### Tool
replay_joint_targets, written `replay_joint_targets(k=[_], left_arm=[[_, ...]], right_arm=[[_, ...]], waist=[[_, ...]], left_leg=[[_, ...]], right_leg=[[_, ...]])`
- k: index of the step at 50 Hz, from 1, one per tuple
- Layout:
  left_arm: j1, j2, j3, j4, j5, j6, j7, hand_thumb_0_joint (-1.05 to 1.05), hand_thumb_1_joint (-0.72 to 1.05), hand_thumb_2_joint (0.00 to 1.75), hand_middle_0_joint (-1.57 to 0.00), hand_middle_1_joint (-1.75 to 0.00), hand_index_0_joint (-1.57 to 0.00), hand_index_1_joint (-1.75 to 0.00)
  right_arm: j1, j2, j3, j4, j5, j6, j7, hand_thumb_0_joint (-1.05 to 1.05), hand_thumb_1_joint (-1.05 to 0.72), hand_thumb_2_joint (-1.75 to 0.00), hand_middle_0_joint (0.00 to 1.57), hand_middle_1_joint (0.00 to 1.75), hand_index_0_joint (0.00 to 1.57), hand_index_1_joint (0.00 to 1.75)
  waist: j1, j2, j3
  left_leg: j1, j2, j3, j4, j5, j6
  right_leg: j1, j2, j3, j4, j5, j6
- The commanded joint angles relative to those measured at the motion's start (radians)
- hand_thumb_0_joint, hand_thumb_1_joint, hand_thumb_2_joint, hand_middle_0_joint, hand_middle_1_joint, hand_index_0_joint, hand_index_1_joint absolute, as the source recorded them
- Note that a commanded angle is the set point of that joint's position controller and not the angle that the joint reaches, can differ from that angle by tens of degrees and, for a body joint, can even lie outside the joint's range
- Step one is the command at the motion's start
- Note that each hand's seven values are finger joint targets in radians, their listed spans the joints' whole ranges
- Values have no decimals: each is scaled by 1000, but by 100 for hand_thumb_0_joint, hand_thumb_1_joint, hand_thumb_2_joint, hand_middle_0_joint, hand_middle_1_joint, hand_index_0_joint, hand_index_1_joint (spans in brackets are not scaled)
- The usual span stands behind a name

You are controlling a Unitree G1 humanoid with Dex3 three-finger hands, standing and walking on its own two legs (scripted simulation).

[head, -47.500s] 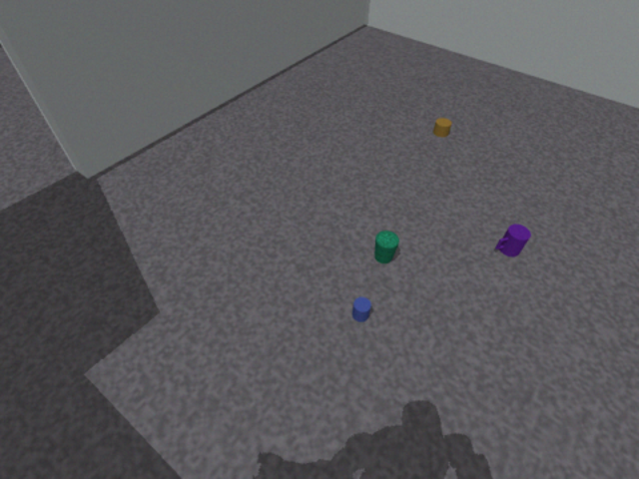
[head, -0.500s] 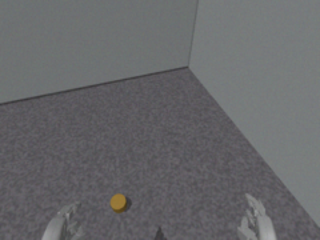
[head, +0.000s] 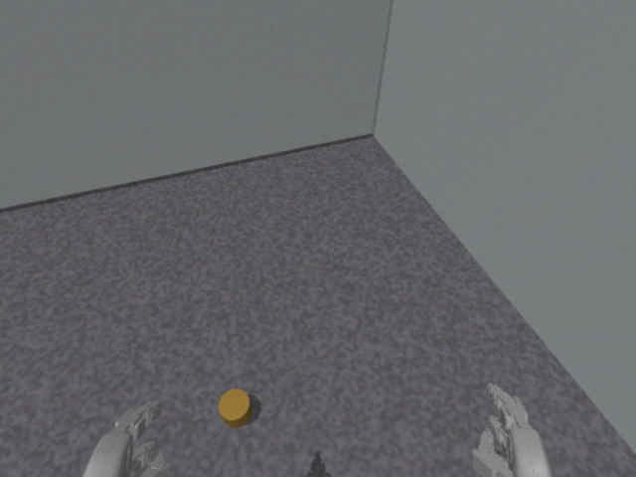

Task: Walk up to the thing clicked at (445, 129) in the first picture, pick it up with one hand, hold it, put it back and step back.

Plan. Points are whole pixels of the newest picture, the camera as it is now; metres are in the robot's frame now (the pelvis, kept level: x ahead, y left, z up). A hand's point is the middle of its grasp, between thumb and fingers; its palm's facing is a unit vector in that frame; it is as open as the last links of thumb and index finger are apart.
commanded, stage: stand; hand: left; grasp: from above
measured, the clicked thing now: (235, 408) +0.45 +0.22 -0.68
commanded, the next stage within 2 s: none
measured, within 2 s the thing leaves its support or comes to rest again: neither
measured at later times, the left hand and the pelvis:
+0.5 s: hand out of the picture +0.03 +0.24 -0.11, palm faces +0.04 -0.94 -0.32, open 7.3 cm; pelvis +0.00 +0.01 +0.05, yaw +1 degrees
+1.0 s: hand out of the picture +0.02 +0.25 -0.10, palm faces +0.04 -0.94 -0.35, open 7.3 cm; pelvis -0.01 +0.00 +0.07, yaw +1 degrees
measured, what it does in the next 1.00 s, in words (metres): rises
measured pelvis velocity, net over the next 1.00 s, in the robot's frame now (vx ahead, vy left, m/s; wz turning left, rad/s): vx -0.01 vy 0.00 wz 0.02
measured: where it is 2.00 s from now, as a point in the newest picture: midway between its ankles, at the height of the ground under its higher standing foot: outside the picture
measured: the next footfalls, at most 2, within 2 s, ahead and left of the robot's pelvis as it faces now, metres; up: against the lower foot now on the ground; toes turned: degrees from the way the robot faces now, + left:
none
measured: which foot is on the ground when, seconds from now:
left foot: down 0.00-1.00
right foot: down 0.00-1.00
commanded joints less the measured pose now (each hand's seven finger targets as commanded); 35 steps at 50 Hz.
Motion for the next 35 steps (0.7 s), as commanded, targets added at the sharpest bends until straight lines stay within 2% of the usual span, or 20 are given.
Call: replay_joint_targets(k=[1, 2, 3, 4, 5, 7, 9, 10, 12, 14, 16, 19, 21, 23, 25, 28, 32, 35], left_arm=[[-215, 201, 80, 338, 122, -335, 40, 0, 90, 90, -20, -30, -20, -30], [-202, 210, 73, 387, 122, -368, 34, 0, 90, 90, -20, -30, -20, -30], [-201, 220, 61, 436, 122, -391, 30, 0, 90, 90, -20, -30, -20, -30], [-231, 221, 58, 477, 127, -408, 26, 0, 90, 90, -20, -30, -20, -30], [-266, 218, 62, 516, 119, -411, 19, 0, 90, 90, -20, -30, -20, -30], [-291, 217, 63, 600, 109, -420, 17, 0, 90, 90, -20, -30, -20, -30], [-314, 213, 62, 686, 106, -438, 18, 0, 90, 90, -20, -30, -20, -30], [-316, 210, 62, 725, 104, -446, 20, 0, 90, 90, -20, -30, -20, -30], [-327, 212, 63, 795, 104, -459, 19, 0, 90, 90, -20, -30, -20, -30], [-325, 211, 62, 857, 102, -468, 16, 0, 90, 90, -20, -30, -20, -30], [-316, 209, 61, 917, 99, -474, 16, 0, 90, 90, -20, -30, -20, -30], [-310, 221, 60, 991, 93, -480, 18, 0, 90, 90, -20, -30, -20, -30], [-313, 226, 58, 1037, 90, -480, 20, 0, 90, 90, -20, -30, -20, -30], [-302, 231, 54, 1077, 87, -483, 22, 0, 90, 90, -20, -30, -20, -30], [-321, 240, 53, 1104, 86, -483, 23, 0, 90, 90, -20, -30, -20, -30], [-326, 233, 45, 1144, 84, -478, 23, 0, 90, 90, -20, -30, -20, -30], [-326, 242, 40, 1195, 87, -474, 21, 0, 90, 90, -20, -30, -20, -30], [-334, 249, 38, 1210, 87, -477, 18, 0, 90, 90, -20, -30, -20, -30]], right_arm=[[-140, -257, -102, 97, -127, 104, 78, 0, -90, -90, 20, 30, 20, 30], [-122, -264, -103, 66, -130, 126, 96, 0, -90, -90, 20, 30, 20, 30], [-129, -270, -104, 75, -117, 136, 114, 0, -90, -90, 20, 30, 20, 30], [-127, -245, -104, 108, -91, 142, 133, 0, -90, -90, 20, 30, 20, 30], [-123, -228, -96, 124, -73, 149, 150, 0, -90, -90, 20, 30, 20, 30], [-138, -225, -106, 150, -55, 161, 165, 0, -90, -90, 20, 30, 20, 30], [-134, -229, -110, 194, -59, 171, 170, 0, -90, -90, 20, 30, 20, 30], [-137, -233, -113, 207, -61, 178, 171, 0, -90, -90, 20, 30, 20, 30], [-145, -231, -111, 234, -65, 191, 169, 0, -90, -90, 20, 30, 20, 30], [-135, -241, -113, 265, -62, 198, 166, 0, -90, -90, 20, 30, 20, 30], [-145, -244, -113, 292, -59, 203, 163, 0, -90, -90, 20, 30, 20, 30], [-138, -248, -108, 329, -53, 210, 155, 0, -90, -90, 20, 30, 20, 30], [-121, -251, -104, 357, -49, 214, 152, 0, -90, -90, 20, 30, 20, 30], [-122, -257, -104, 384, -44, 217, 150, 0, -90, -90, 20, 30, 20, 30], [-113, -254, -100, 408, -39, 220, 148, 0, -90, -90, 20, 30, 20, 30], [-125, -264, -96, 434, -37, 223, 147, 0, -90, -90, 20, 30, 20, 30], [-138, -265, -94, 461, -34, 231, 147, 0, -90, -90, 20, 30, 20, 30], [-144, -273, -95, 476, -34, 232, 150, 0, -90, -90, 20, 30, 20, 30]], waist=[[84, -94, 86], [60, -80, 73], [69, -39, 43], [67, -50, 35], [65, -78, 60], [71, -100, 69], [67, -73, 60], [69, -44, 65], [68, -38, 120], [63, -14, 134], [70, 0, 140], [65, -16, 138], [57, -9, 157], [59, -19, 142], [49, -34, 150], [56, -2, 179], [58, -25, 224], [57, -17, 222]], left_leg=[[187, -14, 25, -242, 388, 99], [218, -14, -3, -247, 394, 96], [257, -17, -16, -260, 351, 101], [270, -27, 1, -271, 323, 95], [285, -36, 16, -293, 252, 93], [298, -37, 10, -306, 223, 83], [347, -15, -11, -345, 270, 88], [346, -11, -22, -360, 267, 89], [337, -7, -31, -421, 181, 90], [362, 4, -47, -459, 194, 88], [376, 13, -59, -494, 207, 84], [423, 22, -60, -530, 282, 80], [434, 27, -62, -573, 281, 75], [493, 27, -48, -561, 369, 71], [515, 27, -39, -582, 397, 64], [506, 40, -54, -640, 366, 64], [497, 40, -62, -696, 237, 55], [496, 42, -64, -714, 228, 53]], right_leg=[[239, -44, 87, -213, 183, -89], [208, -32, 101, -211, 203, -110], [247, -43, 106, -215, 211, -102], [273, -62, 119, -225, 220, -101], [251, -69, 123, -256, 171, -90], [257, -74, 122, -306, 129, -81], [281, -70, 99, -301, 186, -68], [297, -67, 89, -311, 200, -60], [300, -64, 88, -355, 131, -57], [319, -58, 77, -379, 159, -55], [361, -56, 65, -402, 198, -51], [412, -66, 71, -451, 270, -47], [443, -70, 73, -481, 280, -47], [467, -83, 77, -514, 344, -47], [480, -88, 79, -539, 356, -46], [514, -82, 65, -568, 322, -36], [511, -79, 63, -605, 248, -32], [519, -85, 68, -625, 250, -31]])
